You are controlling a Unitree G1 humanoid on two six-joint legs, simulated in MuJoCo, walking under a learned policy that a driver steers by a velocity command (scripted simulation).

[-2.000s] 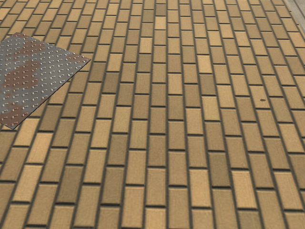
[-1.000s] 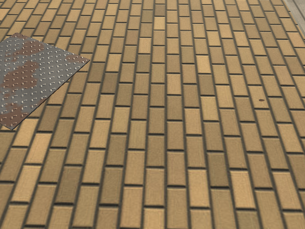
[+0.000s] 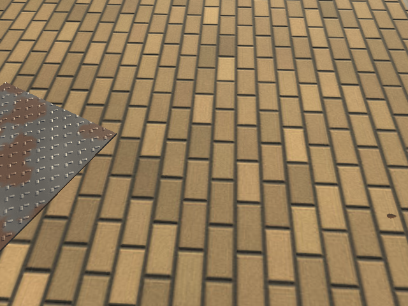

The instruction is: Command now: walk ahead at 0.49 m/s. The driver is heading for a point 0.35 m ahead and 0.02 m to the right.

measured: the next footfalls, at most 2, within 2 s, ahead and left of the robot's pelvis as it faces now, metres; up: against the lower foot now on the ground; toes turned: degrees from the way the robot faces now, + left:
left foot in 0.32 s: +0.38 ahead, +0.16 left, +0.00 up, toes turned +3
right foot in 0.70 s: +0.36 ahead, -0.08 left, +0.00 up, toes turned -1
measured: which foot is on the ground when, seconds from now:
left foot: up 0.00-0.30, down 0.32-1.00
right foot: down 0.00-0.34, up 0.36-0.68, down 0.70-1.00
